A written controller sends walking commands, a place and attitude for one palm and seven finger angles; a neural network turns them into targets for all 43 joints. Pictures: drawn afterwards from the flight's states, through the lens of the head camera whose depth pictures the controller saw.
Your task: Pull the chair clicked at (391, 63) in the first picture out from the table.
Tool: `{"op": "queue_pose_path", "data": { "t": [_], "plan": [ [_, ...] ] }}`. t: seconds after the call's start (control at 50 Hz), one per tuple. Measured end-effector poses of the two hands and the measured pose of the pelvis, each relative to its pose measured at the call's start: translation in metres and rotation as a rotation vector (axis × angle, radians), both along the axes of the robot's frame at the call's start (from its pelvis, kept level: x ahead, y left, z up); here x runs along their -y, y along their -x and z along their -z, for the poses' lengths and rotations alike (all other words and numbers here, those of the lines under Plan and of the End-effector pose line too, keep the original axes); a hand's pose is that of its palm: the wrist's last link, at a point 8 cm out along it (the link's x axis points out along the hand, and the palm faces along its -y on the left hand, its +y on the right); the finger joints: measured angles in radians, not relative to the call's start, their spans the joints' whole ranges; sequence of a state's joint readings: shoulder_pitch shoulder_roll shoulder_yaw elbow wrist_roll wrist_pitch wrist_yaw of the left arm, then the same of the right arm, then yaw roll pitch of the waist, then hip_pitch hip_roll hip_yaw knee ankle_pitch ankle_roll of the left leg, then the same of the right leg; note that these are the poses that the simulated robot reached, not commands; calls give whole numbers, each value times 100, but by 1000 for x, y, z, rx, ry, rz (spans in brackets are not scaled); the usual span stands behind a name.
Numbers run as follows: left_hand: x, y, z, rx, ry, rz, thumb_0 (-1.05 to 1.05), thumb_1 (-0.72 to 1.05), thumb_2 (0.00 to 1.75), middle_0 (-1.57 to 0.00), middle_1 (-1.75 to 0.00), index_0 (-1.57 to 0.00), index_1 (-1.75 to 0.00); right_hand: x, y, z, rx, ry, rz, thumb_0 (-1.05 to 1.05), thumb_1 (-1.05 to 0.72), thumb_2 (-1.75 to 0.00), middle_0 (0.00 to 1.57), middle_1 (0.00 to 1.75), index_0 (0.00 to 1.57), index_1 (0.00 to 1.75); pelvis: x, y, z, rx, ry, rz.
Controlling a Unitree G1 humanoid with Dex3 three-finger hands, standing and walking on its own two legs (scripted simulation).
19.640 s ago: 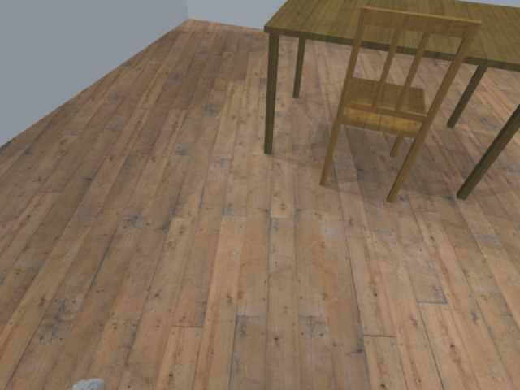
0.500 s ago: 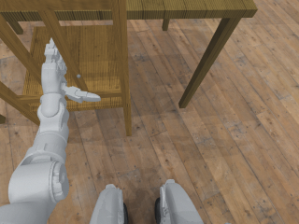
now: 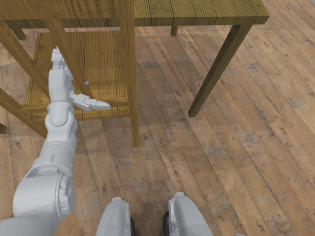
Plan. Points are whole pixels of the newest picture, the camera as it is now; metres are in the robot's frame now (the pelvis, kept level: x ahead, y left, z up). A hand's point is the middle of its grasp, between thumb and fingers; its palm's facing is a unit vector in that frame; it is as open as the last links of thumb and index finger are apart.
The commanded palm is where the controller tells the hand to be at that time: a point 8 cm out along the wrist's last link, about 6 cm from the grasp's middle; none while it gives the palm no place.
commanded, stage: hook a spindle and tug to test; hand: left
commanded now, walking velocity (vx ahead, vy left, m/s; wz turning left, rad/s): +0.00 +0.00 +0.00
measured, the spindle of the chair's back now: (35, 73) +0.52 +0.27 +0.03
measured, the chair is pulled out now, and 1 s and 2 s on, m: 0.00 0.00 0.06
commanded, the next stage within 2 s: step backward, pulling the chair out in 1.58 s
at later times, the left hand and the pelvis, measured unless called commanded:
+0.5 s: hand (88, 82) +0.49 +0.15 +0.03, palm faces +0.08 -1.00 -0.02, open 14.7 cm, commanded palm +0.46 +0.19 +0.03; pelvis -0.01 -0.01 -0.01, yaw +0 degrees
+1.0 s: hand (86, 81) +0.49 +0.15 +0.03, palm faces +0.08 -1.00 -0.01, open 5.2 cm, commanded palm +0.45 +0.18 +0.03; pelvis +0.00 +0.00 +0.00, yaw +0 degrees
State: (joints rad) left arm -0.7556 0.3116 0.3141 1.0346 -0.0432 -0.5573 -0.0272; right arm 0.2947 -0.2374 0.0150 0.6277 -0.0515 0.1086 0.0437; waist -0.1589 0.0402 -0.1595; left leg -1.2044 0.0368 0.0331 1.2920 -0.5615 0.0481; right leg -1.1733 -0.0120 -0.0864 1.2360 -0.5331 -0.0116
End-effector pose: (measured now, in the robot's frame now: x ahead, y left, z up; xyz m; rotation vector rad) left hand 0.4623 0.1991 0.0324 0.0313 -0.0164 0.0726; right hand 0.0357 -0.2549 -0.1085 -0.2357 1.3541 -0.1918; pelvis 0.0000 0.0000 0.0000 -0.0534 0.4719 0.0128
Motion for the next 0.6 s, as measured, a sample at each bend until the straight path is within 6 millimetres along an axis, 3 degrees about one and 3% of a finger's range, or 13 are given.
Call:
{"op": "queue_pose_path", "data": {
  "t": [0.14, 0.24, 0.46, 0.6],
  "plan": [
    [1, 3, 5, -24, 15, -9, -2, -50, 30, -6, -9, -6, -8, 5, 0, 0, 9, 5, -3, 1, -91, -90, 21, 30, 21, 30, 3, 2, 1, 2, -4, 1],
    [0, 4, 3, -1, 9, -11, -2, -50, 30, -9, -18, -9, -18, 9, 2, 1, 9, 11, -4, 1, -91, -90, 21, 30, 21, 30, 5, 4, 2, 1, -5, 0],
    [2, -2, 5, -15, 17, -8, -2, -49, 30, -24, -66, -25, -66, 11, 10, 4, -3, 15, 4, 1, -91, -90, 20, 30, 21, 30, 7, 7, 5, -5, -4, 0],
    [-1, -6, 6, -14, 14, -4, -2, -29, 39, -36, -104, -37, -104, 9, 14, 4, -12, 15, 8, 1, -91, -90, 21, 30, 21, 30, 6, 7, 6, -11, -2, 2]
  ]
}}
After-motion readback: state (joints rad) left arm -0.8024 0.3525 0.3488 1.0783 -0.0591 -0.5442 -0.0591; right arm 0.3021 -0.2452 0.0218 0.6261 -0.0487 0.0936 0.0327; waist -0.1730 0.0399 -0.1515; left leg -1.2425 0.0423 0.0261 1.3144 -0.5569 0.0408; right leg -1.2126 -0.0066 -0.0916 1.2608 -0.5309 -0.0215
